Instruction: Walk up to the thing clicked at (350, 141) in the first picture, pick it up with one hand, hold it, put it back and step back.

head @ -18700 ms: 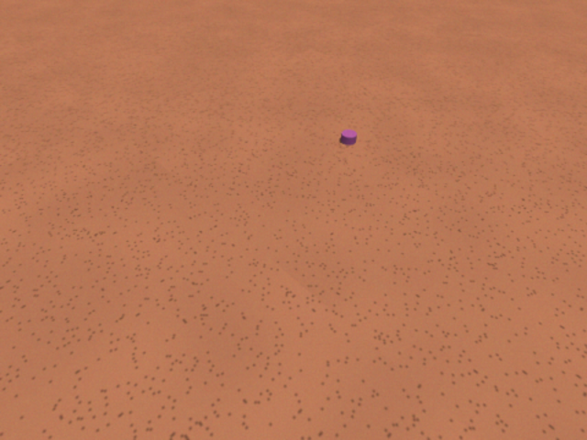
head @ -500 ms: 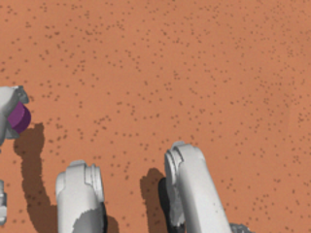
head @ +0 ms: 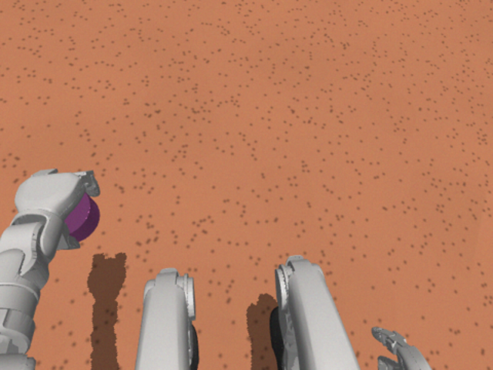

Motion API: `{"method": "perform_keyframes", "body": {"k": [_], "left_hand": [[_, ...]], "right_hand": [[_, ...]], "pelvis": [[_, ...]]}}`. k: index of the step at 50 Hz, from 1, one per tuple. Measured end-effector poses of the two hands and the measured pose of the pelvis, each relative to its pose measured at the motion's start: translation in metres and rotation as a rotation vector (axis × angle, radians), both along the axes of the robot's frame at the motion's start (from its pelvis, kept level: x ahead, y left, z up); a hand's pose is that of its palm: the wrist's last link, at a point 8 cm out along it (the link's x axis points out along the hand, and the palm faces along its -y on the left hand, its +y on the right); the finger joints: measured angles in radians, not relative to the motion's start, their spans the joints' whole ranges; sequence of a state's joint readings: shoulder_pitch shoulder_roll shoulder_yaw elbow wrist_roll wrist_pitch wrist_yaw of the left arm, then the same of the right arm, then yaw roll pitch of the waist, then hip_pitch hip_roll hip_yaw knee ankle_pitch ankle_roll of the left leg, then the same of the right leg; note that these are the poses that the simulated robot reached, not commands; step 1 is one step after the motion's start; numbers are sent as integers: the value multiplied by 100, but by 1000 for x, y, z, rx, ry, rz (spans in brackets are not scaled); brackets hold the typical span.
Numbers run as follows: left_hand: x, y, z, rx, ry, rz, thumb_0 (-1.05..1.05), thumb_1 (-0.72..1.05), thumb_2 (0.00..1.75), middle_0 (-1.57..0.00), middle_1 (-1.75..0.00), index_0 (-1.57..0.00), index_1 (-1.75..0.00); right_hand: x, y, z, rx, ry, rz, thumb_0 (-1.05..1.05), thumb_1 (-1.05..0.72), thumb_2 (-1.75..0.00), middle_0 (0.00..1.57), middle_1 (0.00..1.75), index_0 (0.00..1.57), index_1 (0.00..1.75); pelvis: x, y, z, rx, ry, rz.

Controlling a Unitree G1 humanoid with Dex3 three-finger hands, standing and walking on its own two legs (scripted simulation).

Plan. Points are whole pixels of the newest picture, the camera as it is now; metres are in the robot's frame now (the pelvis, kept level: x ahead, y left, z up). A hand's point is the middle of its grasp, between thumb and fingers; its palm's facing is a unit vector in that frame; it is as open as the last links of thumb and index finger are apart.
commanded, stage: lift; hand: left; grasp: from above
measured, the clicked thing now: (66, 214) +0.42 +0.30 -0.12
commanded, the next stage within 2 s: hold in 0.96 s
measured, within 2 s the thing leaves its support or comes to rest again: neither
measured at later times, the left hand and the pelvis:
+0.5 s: hand (11, 197) +0.36 +0.25 +0.10, palm faces -0.44 -0.10 -0.89, open 10.8 cm; pelvis +0.03 -0.01 +0.18, yaw +2 degrees
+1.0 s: hand out of the picture +0.37 +0.23 +0.19, palm faces -0.45 -0.11 -0.89, open 10.9 cm; pelvis +0.06 -0.01 +0.27, yaw +2 degrees
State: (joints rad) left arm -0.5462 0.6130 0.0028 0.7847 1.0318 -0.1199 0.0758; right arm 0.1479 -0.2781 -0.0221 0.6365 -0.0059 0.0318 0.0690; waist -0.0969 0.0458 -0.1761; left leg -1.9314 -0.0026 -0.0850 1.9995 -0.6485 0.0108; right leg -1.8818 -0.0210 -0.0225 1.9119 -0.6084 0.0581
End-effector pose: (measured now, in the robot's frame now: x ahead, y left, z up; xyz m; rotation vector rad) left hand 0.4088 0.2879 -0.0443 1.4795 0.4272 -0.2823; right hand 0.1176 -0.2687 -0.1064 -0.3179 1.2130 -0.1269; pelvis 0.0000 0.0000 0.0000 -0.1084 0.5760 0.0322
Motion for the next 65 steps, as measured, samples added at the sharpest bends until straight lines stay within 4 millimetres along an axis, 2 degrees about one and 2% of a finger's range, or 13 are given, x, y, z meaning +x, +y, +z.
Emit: {"method": "perform_keyframes", "body": {"k": [7, 16, 25, 33, 44, 53, 65], "left_hand": [[-17, -11, 64, -5, -19, 12, 0, -20, 70, -39, -87, -59, -83], [-39, -26, 147, -16, -5, 25, 0, -19, 70, -39, -88, -58, -83], [-44, -38, 206, -15, 10, 29, 0, -18, 69, -38, -88, -58, -83], [-42, -49, 240, -10, 7, 35, 0, -18, 69, -38, -88, -58, -83], [-33, -54, 279, -7, 10, 58, 0, -18, 69, -38, -88, -58, -84], [-30, -56, 300, -7, 14, 45, 1, -19, 70, -38, -89, -58, -84], [-19, -57, 326, -1, 15, 25, 0, -18, 70, -38, -89, -57, -84]], "right_hand": [[17, 7, 46, 18, -70, -19, 0, -92, -90, 20, 30, 21, 30], [25, 12, 116, 35, -139, -54, 0, -92, -90, 20, 30, 21, 30], [28, 7, 176, 23, -186, -86, 0, -92, -90, 20, 30, 21, 30], [30, 0, 213, 13, -193, -104, 0, -91, -90, 20, 30, 21, 30], [32, 1, 249, 23, -181, -123, 0, -91, -90, 20, 30, 21, 30], [44, 5, 266, 43, -195, -124, 0, -91, -90, 20, 30, 21, 30], [69, 8, 280, 64, -227, -117, 1, -91, -89, 20, 30, 21, 30]], "pelvis": [[3, -1, 49, 20, -52, 2], [12, -4, 120, 48, -148, 2], [27, -7, 177, 68, -232, -1], [41, -9, 215, 78, -293, 0], [56, -8, 253, 89, -360, -5], [67, -6, 271, 95, -398, -10], [80, -5, 285, 101, -433, -14]]}}
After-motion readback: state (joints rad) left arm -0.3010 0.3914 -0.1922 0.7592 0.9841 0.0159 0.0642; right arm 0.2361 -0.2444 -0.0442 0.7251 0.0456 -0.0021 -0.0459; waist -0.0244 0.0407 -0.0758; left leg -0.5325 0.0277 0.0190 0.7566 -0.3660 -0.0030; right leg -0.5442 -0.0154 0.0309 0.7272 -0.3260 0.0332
